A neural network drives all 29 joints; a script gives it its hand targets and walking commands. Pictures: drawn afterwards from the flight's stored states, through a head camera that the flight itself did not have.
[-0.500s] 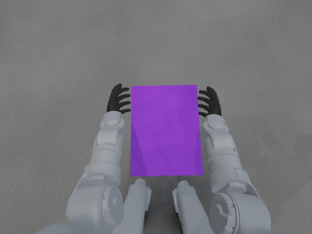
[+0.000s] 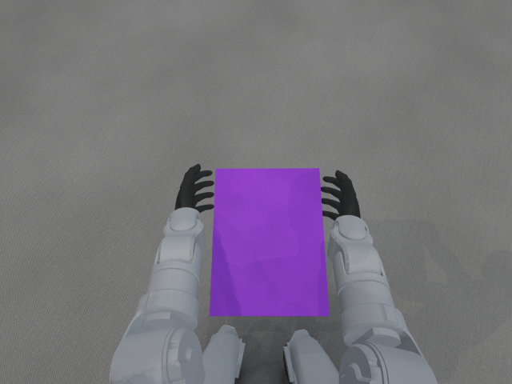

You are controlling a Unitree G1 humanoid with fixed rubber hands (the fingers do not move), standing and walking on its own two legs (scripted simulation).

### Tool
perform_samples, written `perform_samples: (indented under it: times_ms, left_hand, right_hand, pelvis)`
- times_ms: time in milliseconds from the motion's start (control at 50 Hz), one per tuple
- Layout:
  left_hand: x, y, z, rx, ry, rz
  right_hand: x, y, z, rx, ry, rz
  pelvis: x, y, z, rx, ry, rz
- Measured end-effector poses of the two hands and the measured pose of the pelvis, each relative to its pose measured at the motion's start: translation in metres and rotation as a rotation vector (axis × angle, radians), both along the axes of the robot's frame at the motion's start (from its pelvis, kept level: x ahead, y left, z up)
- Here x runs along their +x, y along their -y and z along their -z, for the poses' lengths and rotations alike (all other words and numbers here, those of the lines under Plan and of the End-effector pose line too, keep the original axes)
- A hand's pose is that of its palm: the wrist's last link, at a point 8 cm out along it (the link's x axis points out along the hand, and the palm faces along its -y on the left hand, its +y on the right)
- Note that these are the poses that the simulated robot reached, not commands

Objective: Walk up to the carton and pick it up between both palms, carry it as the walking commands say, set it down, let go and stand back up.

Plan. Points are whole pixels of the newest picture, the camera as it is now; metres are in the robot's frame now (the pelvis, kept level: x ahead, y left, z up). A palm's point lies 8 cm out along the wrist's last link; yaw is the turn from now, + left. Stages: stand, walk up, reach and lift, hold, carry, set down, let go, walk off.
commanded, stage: reach and lift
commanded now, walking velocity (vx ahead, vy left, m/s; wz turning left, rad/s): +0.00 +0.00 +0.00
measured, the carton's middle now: (266, 245) +0.35 +0.00 -0.13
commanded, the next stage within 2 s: hold in 2.00 s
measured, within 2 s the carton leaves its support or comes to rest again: neither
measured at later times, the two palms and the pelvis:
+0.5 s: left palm (178, 207) +0.36 +0.14 +0.03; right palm (363, 212) +0.36 -0.13 +0.03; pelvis +0.02 +0.00 +0.05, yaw +0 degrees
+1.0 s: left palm (164, 197) +0.34 +0.14 +0.10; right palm (386, 200) +0.34 -0.13 +0.10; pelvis +0.03 +0.00 +0.07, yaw +0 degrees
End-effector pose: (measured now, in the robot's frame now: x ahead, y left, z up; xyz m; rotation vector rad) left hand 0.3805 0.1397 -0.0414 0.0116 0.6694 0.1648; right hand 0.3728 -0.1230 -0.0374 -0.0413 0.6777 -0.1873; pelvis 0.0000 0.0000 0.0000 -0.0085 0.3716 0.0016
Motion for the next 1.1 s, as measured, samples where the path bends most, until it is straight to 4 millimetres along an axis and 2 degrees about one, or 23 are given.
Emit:
perform_samples:
  times_ms: [160,520,780,1100]
  left_hand:
    - [-0.01,-0.001,-0.021,-0.003,-0.009,0.005]
    - [-0.024,0.002,-0.072,0.001,-0.003,0.014]
    - [-0.032,0.002,-0.109,-0.003,0.007,0.024]
    - [-0.044,0.0,-0.15,-0.008,0.006,0.043]
  right_hand:
    - [-0.01,-0.001,-0.021,0.002,-0.009,-0.002]
    - [-0.017,0.004,-0.073,-0.015,-0.001,-0.027]
    - [-0.019,0.005,-0.112,-0.041,0.008,-0.052]
    - [-0.036,0.004,-0.152,-0.053,0.003,-0.054]
  pelvis:
    - [0.006,-0.003,-0.019,-0.003,0.059,-0.004]
    - [0.02,-0.003,-0.052,0.001,0.203,-0.005]
    - [0.031,0.0,-0.064,0.004,0.312,-0.007]
    - [0.033,-0.004,-0.069,0.007,0.459,0.005]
